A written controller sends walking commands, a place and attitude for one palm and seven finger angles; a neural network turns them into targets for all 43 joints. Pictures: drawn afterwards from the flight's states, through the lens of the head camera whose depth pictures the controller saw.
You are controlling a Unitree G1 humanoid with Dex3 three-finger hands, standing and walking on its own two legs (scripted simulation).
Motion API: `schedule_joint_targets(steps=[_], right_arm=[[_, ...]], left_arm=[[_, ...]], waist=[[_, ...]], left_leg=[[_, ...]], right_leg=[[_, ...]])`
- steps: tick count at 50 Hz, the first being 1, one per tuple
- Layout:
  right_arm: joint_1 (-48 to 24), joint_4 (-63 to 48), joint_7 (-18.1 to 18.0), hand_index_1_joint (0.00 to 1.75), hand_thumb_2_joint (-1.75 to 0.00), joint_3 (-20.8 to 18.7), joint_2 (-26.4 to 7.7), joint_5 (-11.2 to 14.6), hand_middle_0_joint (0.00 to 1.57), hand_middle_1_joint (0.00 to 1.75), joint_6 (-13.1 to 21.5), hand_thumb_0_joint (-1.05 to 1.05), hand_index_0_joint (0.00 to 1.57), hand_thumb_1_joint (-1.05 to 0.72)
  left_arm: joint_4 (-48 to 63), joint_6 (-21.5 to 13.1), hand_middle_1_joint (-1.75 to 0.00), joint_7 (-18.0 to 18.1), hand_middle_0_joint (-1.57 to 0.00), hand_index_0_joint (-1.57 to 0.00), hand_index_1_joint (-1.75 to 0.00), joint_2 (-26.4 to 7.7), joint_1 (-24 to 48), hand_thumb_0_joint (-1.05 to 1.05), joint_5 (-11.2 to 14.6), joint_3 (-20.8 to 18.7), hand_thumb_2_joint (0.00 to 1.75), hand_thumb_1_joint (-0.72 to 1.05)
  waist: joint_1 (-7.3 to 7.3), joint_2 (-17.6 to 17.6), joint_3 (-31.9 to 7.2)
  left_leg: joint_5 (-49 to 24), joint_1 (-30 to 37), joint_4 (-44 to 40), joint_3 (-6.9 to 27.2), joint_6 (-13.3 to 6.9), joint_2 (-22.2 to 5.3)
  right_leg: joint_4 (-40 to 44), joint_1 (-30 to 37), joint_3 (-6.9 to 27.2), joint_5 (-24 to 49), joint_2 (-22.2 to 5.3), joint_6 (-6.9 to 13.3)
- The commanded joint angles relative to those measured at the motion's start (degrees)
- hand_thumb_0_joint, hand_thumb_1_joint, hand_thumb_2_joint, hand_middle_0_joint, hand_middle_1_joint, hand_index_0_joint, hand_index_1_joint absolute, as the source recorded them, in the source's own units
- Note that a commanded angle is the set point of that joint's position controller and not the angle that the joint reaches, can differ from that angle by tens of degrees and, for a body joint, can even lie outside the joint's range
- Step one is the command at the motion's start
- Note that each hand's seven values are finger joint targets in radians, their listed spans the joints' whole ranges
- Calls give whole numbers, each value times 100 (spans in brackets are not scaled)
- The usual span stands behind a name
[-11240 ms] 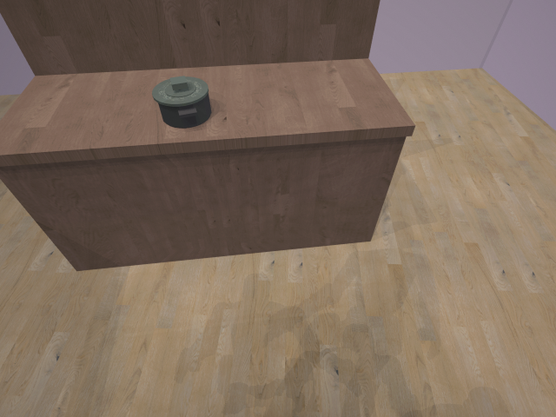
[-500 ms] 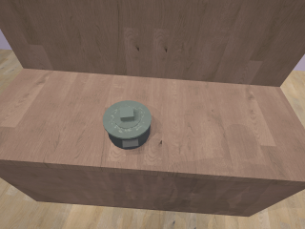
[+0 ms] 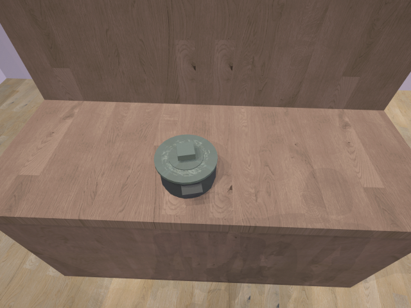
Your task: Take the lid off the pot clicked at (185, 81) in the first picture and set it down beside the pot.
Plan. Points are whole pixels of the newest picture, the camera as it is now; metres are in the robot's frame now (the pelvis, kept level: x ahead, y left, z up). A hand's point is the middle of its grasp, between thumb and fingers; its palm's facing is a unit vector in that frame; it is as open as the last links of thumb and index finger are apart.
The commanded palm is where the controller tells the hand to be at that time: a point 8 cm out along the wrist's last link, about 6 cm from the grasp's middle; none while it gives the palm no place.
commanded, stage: come to a stop and stand still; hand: left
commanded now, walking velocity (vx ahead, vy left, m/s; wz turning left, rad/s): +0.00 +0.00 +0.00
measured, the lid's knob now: (185, 151) +0.49 +0.08 +0.00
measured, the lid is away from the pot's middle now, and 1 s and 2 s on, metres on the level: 0.00 0.00 0.00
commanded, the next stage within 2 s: look again from close up in 0.66 s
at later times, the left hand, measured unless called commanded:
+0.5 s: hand out of the picture -0.02 +0.19 -0.17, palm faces +0.02 -0.99 -0.16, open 7.3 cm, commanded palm none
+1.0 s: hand out of the picture -0.02 +0.18 -0.17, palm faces +0.02 -0.99 -0.14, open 7.3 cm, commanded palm none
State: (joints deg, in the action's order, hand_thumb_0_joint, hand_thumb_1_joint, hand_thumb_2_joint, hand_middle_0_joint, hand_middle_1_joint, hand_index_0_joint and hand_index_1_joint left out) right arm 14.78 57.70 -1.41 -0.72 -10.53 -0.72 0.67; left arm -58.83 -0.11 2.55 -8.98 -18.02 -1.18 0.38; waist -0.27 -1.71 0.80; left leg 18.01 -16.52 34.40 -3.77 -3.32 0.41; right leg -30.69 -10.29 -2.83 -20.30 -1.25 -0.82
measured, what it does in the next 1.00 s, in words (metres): stands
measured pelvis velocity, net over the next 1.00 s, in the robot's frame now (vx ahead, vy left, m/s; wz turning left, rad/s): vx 0.00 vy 0.02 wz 0.00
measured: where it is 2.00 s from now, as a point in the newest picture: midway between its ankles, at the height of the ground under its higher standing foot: outside the picture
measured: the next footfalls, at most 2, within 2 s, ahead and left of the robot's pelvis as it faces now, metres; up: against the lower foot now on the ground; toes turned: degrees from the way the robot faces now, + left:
none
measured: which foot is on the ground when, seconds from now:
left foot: down 0.00-1.00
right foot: down 0.00-1.00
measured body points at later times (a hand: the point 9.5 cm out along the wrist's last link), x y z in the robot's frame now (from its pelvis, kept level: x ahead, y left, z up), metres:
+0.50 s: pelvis +0.00 +0.03 +0.01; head +0.02 +0.05 +0.45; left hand -0.02 +0.24 -0.16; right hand +0.01 -0.20 -0.14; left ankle +0.01 +0.08 -0.73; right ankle -0.04 -0.13 -0.73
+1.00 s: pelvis +0.00 +0.02 +0.01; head +0.01 +0.04 +0.46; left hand -0.02 +0.23 -0.16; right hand +0.01 -0.21 -0.14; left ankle +0.01 +0.08 -0.73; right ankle -0.04 -0.13 -0.73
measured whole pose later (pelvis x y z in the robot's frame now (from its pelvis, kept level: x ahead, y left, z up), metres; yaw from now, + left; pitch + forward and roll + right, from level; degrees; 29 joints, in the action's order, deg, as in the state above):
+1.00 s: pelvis +0.00 +0.02 +0.01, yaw +0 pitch +0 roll -1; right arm 16.8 63.8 -1.5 0.1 -8.2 0.0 1.8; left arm -61.6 -0.2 2.3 -8.4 -20.0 -1.2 1.3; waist 0.8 2.1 0.8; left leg 14.5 -12.9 27.1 -4.7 -5.2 3.2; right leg -25.2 -7.5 -2.1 -17.4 -3.8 -3.1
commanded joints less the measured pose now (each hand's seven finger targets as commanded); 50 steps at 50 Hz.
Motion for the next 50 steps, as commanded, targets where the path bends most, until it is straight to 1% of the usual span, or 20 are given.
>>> schedule_joint_targets(steps=[1, 2, 5, 7, 10, 13, 15, 18, 20, 22, 23, 27, 28, 31, 33, 36, 42, 43, 47, 50], right_arm=[[171, -368, 13, 30, -90, -11, -508, -12, 20, 30, 76, 0, 20, -90], [205, -368, 23, 30, -90, -6, -514, -11, 20, 30, 73, 0, 20, -90], [232, -351, 37, 30, -90, -9, -580, -27, 20, 30, 88, 0, 20, -90], [264, -346, 38, 30, -90, -10, -592, -19, 20, 30, 107, 0, 20, -90], [261, -318, 34, 30, -90, -9, -609, -8, 20, 30, 125, 0, 20, -90], [333, -247, 24, 30, -90, 6, -552, 12, 20, 30, 150, 0, 20, -90], [369, -197, 16, 30, -90, -1, -562, 16, 20, 30, 159, 0, 20, -90], [436, -94, 4, 30, -90, 11, -500, 38, 20, 30, 170, 0, 20, -90], [434, -56, -8, 30, -90, 5, -512, 40, 20, 30, 171, 0, 20, -90], [481, 11, -17, 30, -90, 12, -486, 48, 20, 30, 178, 0, 20, -90], [469, 39, -18, 30, -90, 10, -455, 58, 20, 30, 182, 0, 20, -90], [499, 132, -29, 30, -90, 6, -440, 54, 20, 30, 168, 0, 20, -90], [491, 149, -25, 30, -90, 9, -414, 67, 20, 30, 168, 0, 20, -90], [508, 189, -31, 30, -90, 1, -398, 60, 20, 30, 177, 0, 20, -90], [519, 243, -34, 30, -90, 4, -374, 71, 20, 30, 192, 0, 20, -90], [542, 294, -42, 30, -90, 4, -378, 65, 20, 30, 195, 0, 20, -90], [512, 376, -33, 30, -90, 12, -325, 64, 20, 30, 180, 0, 20, -90], [505, 385, -29, 30, -90, 6, -300, 74, 20, 30, 183, 0, 20, -90], [545, 428, -23, 30, -90, 14, -304, 65, 20, 30, 172, 0, 20, -90], [531, 457, -19, 30, -90, 10, -277, 66, 20, 30, 173, 0, 20, -90]], left_arm=[[244, -42, -30, 32, -20, -20, -30, -469, -416, 0, -2, -52, 90, 90], [277, -36, -30, 23, -20, -20, -30, -502, -373, 0, -3, -44, 90, 90], [340, 0, -30, 5, -20, -20, -30, -588, -358, 0, -8, -66, 90, 90], [339, 10, -30, 0, -20, -20, -30, -600, -381, 0, -14, -60, 90, 90], [334, 10, -30, -11, -20, -20, -30, -635, -443, 0, -13, -61, 90, 90], [306, -14, -30, -18, -20, -20, -30, -669, -448, 0, 0, -56, 90, 90], [260, -22, -30, -4, -20, -20, -30, -657, -496, 0, 1, -43, 90, 90], [198, -32, -30, -2, -20, -20, -30, -654, -527, 0, 13, -29, 90, 90], [144, -34, -30, 12, -20, -20, -30, -601, -593, 0, 11, -25, 90, 90], [78, -35, -30, 17, -20, -20, -30, -567, -644, 0, 14, -6, 90, 90], [63, -50, -30, 13, -20, -20, -30, -580, -676, 0, 14, -11, 90, 90], [-51, -26, -30, 24, -20, -20, -30, -494, -730, 0, 7, 7, 90, 90], [-59, -29, -30, 17, -20, -20, -30, -517, -752, 0, 3, 14, 90, 90], [-118, -44, -30, 26, -20, -20, -30, -462, -810, 0, 0, 9, 90, 90], [-143, -65, -30, 24, -20, -20, -30, -477, -825, 0, 5, 14, 90, 90], [-169, -75, -30, 39, -20, -20, -30, -426, -823, 0, 9, 17, 90, 90], [-209, -77, -30, 36, -20, -20, -30, -404, -818, 0, 3, 22, 90, 90], [-204, -91, -30, 29, -20, -20, -30, -437, -821, 0, 4, 28, 90, 90], [-208, -77, -30, 31, -20, -20, -30, -409, -785, 0, 1, 23, 90, 90], [-215, -83, -30, 30, -20, -20, -30, -405, -800, 0, -1, 17, 90, 90]], waist=[[116, 205, 473], [97, 330, 531], [129, 140, 452], [136, 30, 334], [172, 65, 189], [159, 181, 91], [127, 58, 11], [126, 76, 28], [106, 144, 50], [94, 15, 47], [123, 123, 33], [94, -29, 252], [123, 75, 307], [103, 73, 207], [121, 230, 120], [93, 244, 100], [97, 218, 282], [119, 349, 267], [94, 151, 383], [116, 202, 378]], left_leg=[[-655, -236, -1184, 1135, -143, -746], [-411, -266, -1251, 1116, -120, -699], [-172, -211, -1485, 1232, -128, -731], [-174, -123, -1593, 1236, -123, -746], [-284, 5, -1624, 1258, -133, -764], [-818, 197, -1497, 1158, -127, -725], [-1042, 361, -1431, 1104, -95, -700], [-1431, 445, -1379, 1066, -104, -706], [-1444, 518, -1357, 1049, -89, -689], [-1584, 620, -1380, 1037, -82, -692], [-1769, 617, -1309, 1020, -111, -704], [-1398, 565, -1482, 1039, -79, -694], [-1424, 464, -1458, 1044, -112, -701], [-1393, 589, -1454, 1021, -94, -670], [-1754, 658, -1356, 987, -120, -685], [-1884, 745, -1297, 930, -96, -658], [-1509, 601, -1362, 895, -92, -637], [-1647, 578, -1294, 875, -112, -643], [-1244, 486, -1414, 871, -80, -632], [-1181, 453, -1414, 855, -82, -637]], right_leg=[[452, -424, 312, 163, -249, 345], [499, -458, 349, 116, -275, 347], [395, -460, 254, 64, -270, 312], [380, -388, 238, 122, -284, 287], [421, -320, 237, 212, -316, 274], [530, -251, 259, 473, -385, 277], [543, -272, 295, 538, -424, 265], [610, -211, 240, 714, -449, 245], [632, -253, 286, 709, -474, 240], [645, -256, 269, 731, -479, 223], [687, -201, 236, 879, -488, 218], [705, -314, 226, 640, -484, 197], [757, -260, 200, 713, -481, 202], [761, -262, 252, 752, -518, 205], [776, -178, 220, 979, -531, 198], [789, -188, 278, 1058, -569, 197], [873, -241, 320, 1002, -588, 201], [897, -182, 294, 1148, -590, 205], [913, -253, 316, 908, -580, 200], [922, -233, 327, 928, -586, 210]])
